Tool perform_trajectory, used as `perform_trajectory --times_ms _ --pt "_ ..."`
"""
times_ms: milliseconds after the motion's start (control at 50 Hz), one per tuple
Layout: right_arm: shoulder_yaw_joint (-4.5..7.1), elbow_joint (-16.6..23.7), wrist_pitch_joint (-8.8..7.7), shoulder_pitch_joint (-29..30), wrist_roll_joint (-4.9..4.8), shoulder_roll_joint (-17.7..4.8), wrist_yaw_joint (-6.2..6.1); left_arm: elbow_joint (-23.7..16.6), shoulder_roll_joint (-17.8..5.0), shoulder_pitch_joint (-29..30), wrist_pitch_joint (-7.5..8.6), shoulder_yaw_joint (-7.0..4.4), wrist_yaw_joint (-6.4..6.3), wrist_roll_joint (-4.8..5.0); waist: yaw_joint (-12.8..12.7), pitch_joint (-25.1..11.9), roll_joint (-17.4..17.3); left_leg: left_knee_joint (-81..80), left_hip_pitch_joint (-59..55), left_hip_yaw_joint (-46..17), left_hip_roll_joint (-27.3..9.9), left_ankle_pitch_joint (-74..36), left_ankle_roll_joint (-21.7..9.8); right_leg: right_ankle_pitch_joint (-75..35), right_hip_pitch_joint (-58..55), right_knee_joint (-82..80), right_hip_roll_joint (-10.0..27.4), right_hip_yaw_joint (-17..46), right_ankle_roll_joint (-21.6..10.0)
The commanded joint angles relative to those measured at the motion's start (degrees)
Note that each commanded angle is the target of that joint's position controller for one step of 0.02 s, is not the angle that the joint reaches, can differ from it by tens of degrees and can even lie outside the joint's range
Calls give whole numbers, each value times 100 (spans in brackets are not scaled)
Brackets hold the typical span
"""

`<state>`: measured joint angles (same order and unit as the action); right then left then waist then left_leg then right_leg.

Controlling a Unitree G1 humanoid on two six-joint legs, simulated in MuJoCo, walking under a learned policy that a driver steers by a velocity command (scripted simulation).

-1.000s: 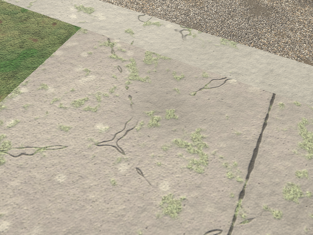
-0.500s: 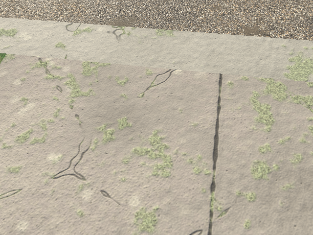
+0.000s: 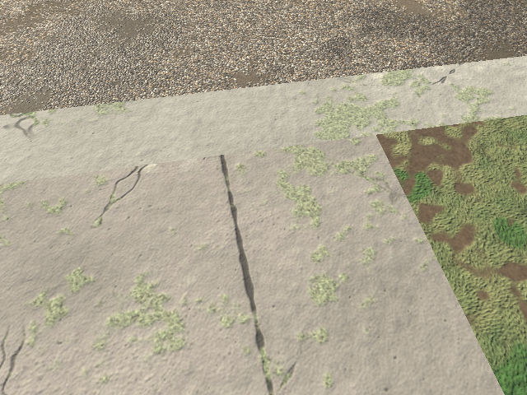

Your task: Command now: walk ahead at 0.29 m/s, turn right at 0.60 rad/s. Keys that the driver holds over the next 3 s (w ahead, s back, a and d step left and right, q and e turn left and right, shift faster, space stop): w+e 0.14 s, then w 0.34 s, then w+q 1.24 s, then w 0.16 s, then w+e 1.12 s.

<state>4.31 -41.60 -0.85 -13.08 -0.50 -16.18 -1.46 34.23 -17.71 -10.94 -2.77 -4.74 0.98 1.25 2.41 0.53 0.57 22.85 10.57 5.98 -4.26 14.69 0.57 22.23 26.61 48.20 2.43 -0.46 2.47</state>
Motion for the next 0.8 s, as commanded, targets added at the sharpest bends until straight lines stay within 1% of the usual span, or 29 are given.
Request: perform_trajectory --times_ms 20,60,80,100,120,140,160,180,200,220,260,280,340,380,440,500,520,540,560,580,600,620,640,660,680,700,720,760,800 --pt "357 284 -143 78 -85 -1260 97 -598 -432 535 187 -76 71 13 119 -18 -1074 -1071 -206 -986 -1306 763 -1067 17 -105 -852 -54 -356 -258" --pt "347 234 -148 217 -173 -1243 171 -404 -397 72 206 -95 89 18 -204 -50 -887 -691 98 -702 -1254 769 -942 -496 -950 -1709 -205 -590 -453" --pt "305 204 -153 210 -176 -1104 185 -201 -449 -374 209 -145 72 18 -401 -163 -704 -202 470 -450 -1113 662 -815 -588 -1705 -1977 -398 -714 -556" --pt "202 201 -179 183 -93 -806 194 1 -712 -1072 218 -290 26 52 -705 -474 -229 987 1069 7 -814 277 -553 -503 -2812 -2112 -366 -356 -752" --pt "23 490 -234 475 163 -287 216 67 -1353 -1817 259 -433 -58 37 -891 -605 1467 3531 2664 443 -190 1666 -53 -820 -3798 -2606 1091 1934 -1293" --pt "50 870 -402 779 58 -446 208 -167 -1648 -1663 433 -416 11 -2 -848 -643 1704 4642 4364 -529 523 2083 82 717 -3970 -3493 1880 4446 -2409" --pt "134 856 -530 964 -145 -880 258 -144 -1121 -1539 560 -279 46 -9 -908 -288 1102 4961 4685 -921 127 1630 -39 792 -3824 -3674 1904 4066 -2391" --pt "164 778 -591 861 -161 -996 308 -119 -814 -1312 627 -159 40 -37 -708 18 969 4754 4648 -904 -54 1009 -146 270 -3556 -3572 1691 3400 -2166" --pt "158 602 -600 727 -31 -959 319 -171 -668 -1049 635 -96 25 -56 -553 119 574 4456 4343 -892 -212 530 -140 -334 -3218 -3500 1397 2762 -1937" --pt "169 547 -599 681 80 -960 333 -189 -625 -798 619 -58 -4 -75 -417 185 532 4035 4015 -862 -259 178 -84 -1057 -2898 -3537 1186 2307 -1784" --pt "123 404 -547 582 105 -784 383 -156 -664 -700 629 -34 -85 -127 -306 80 524 3701 3527 -687 -182 -404 57 -2254 -2591 -3645 976 1729 -1658" --pt "79 378 -518 630 101 -679 386 -92 -708 -752 639 -43 -118 -118 -318 55 425 3436 3436 -634 -143 -656 129 -2586 -2542 -3676 918 1505 -1627" --pt "-58 462 -496 1130 53 -416 391 128 -767 -938 652 -48 -184 -77 -476 200 382 2143 3057 -538 34 -1524 197 -2815 -2305 -3765 689 982 -1432" --pt "-112 562 -513 1545 -6 -349 439 288 -811 -1142 666 -57 -203 -64 -640 334 455 1464 2773 -456 158 -1986 159 -2556 -2182 -3868 681 877 -1370" --pt "-123 688 -547 1904 -55 -391 517 520 -847 -1377 678 -74 -192 -8 -719 548 431 894 2669 -528 229 -2133 -16 -2370 -2401 -3883 891 966 -1369" --pt "-88 694 -579 1798 -50 -511 571 671 -890 -1357 630 -103 -211 -1 -560 502 519 593 2580 -521 279 -1742 -289 -3122 -2989 -3558 1102 914 -1236" --pt "-54 647 -572 1623 -39 -588 565 683 -942 -1318 609 -120 -221 -19 -471 331 599 607 2298 -393 402 -1503 -395 -4009 -3162 -3282 1090 814 -1171" --pt "7 573 -548 1319 -26 -704 534 695 -999 -1306 578 -134 -235 -43 -321 17 707 696 1823 -211 597 -1221 -527 -5194 -3321 -2815 1037 705 -1101" --pt "107 398 -517 636 -17 -878 486 704 -979 -1256 528 -115 -249 -68 59 -476 680 640 885 -9 825 -1181 -725 -6232 -3276 -1875 838 466 -974" --pt "176 228 -475 -227 -16 -1054 430 671 -878 -1269 514 -58 -276 -120 464 -1060 555 857 -664 -363 528 -1404 -977 -5929 -2422 -618 662 324 -786" --pt "314 185 -445 -958 77 -1611 394 515 -365 -1956 585 87 -234 -170 268 -2092 -752 882 -3075 -3076 -1035 -666 -2006 -3384 -138 1902 -83 153 -338" --pt "229 61 -452 -1130 -75 -1281 446 552 -304 -1863 715 169 -182 -186 305 -2634 -1463 -305 -3665 -5258 -1563 259 -2339 824 881 2978 -764 687 -208" --pt "154 103 -427 -771 -120 -1040 412 349 -715 -1190 831 67 -108 19 389 -1726 -1042 -561 -3100 -4770 -1410 1003 -2020 659 1540 3326 -383 947 -276" --pt "125 201 -395 -417 -79 -951 372 190 -761 -671 924 96 -76 92 313 -1002 -525 -697 -2156 -4052 -1211 871 -1809 226 1592 3037 -110 810 -365" --pt "96 242 -383 -146 -12 -879 354 116 -705 -378 983 104 -83 -8 118 -446 -79 -850 -1206 -3561 -1007 323 -1738 -67 1474 2549 84 693 -389" --pt "58 299 -404 8 59 -777 335 119 -703 -403 975 70 -105 -102 -105 -272 -74 -973 -615 -3215 -808 -195 -1684 -309 1124 2132 266 701 -384" --pt "42 350 -401 114 84 -734 316 137 -643 -536 942 74 -110 -139 -266 -216 -227 -1100 -240 -3055 -651 -461 -1707 -406 866 1922 314 685 -333" --pt "53 343 -413 144 17 -747 270 161 -502 -691 857 109 -135 -199 -409 -150 -410 -1260 240 -2708 -531 -846 -1797 -437 694 1448 360 564 -159" --pt "96 302 -428 55 -17 -884 215 32 -387 -379 812 163 -174 -248 -356 14 -400 -1353 635 -2343 -411 -1120 -1783 -845 684 767 341 437 21"
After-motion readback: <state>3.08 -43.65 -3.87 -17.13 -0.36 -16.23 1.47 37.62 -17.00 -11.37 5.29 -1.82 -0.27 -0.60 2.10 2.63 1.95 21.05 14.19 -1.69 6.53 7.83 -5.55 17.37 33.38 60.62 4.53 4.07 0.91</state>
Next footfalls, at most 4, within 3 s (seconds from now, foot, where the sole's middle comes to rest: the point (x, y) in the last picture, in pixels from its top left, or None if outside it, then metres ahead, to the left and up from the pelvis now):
0.10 right None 0.05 -0.14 -0.78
0.58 left None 0.46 0.00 -0.78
1.06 right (347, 313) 0.69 -0.24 -0.78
1.56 left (227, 251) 0.90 0.09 -0.78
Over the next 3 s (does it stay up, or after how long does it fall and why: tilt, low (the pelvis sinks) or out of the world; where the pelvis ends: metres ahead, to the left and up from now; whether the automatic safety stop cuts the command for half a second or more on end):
stays up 1.37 0.17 -0.03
